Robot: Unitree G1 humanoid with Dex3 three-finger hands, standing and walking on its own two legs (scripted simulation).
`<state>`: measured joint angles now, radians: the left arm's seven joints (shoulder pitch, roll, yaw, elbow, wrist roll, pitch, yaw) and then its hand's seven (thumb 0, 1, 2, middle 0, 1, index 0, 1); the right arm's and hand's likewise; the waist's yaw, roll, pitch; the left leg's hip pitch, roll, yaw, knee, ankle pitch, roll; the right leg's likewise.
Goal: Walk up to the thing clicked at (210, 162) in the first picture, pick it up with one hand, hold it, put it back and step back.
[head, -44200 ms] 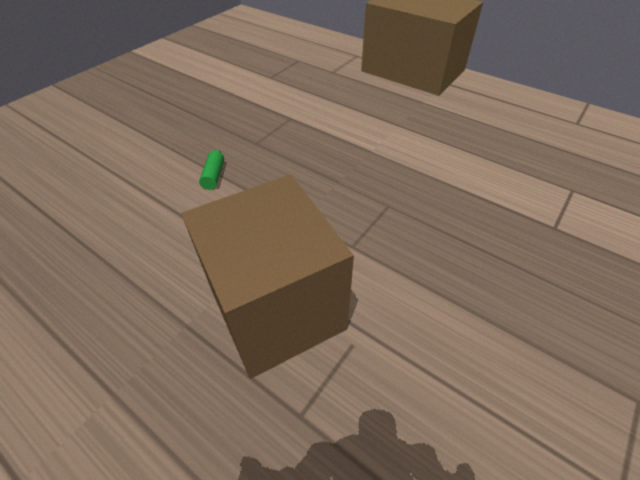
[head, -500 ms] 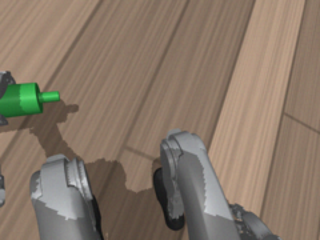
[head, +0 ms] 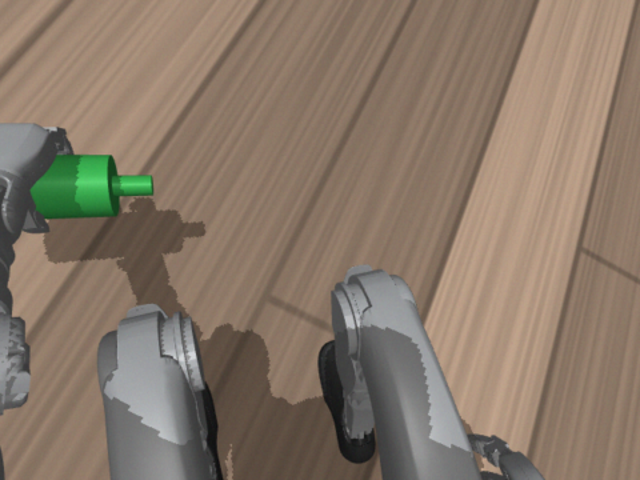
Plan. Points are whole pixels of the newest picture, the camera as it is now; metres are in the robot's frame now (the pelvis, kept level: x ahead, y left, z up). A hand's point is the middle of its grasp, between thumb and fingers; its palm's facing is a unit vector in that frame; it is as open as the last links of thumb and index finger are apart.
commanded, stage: lift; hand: left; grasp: from above
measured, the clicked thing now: (47, 187) +0.49 +0.28 -0.16
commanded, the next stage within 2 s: hold in 1.52 s
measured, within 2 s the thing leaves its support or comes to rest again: neither
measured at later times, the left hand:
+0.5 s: hand out of the picture +0.41 +0.30 +0.02, palm faces -0.45 -0.06 -0.89, open 10.6 cm
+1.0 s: hand out of the picture +0.34 +0.28 +0.22, palm faces -0.47 -0.09 -0.88, open 10.6 cm
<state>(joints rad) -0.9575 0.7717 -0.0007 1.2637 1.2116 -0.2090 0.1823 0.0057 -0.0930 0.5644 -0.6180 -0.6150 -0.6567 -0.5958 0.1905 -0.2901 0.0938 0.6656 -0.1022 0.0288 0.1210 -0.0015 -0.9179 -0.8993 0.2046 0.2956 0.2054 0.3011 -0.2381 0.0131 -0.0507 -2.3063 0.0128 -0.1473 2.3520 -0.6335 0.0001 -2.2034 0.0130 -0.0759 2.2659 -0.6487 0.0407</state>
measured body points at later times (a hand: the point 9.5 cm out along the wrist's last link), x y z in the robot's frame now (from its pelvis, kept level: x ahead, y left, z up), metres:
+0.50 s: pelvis +0.00 +0.00 +0.11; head +0.19 +0.05 +0.51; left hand +0.43 +0.30 +0.07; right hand +0.13 -0.27 -0.01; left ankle +0.09 +0.13 -0.31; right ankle +0.11 -0.13 -0.31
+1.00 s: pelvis +0.02 +0.00 +0.29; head +0.11 +0.02 +0.73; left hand +0.36 +0.28 +0.27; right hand +0.16 -0.25 +0.17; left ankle +0.09 +0.13 -0.31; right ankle +0.11 -0.13 -0.31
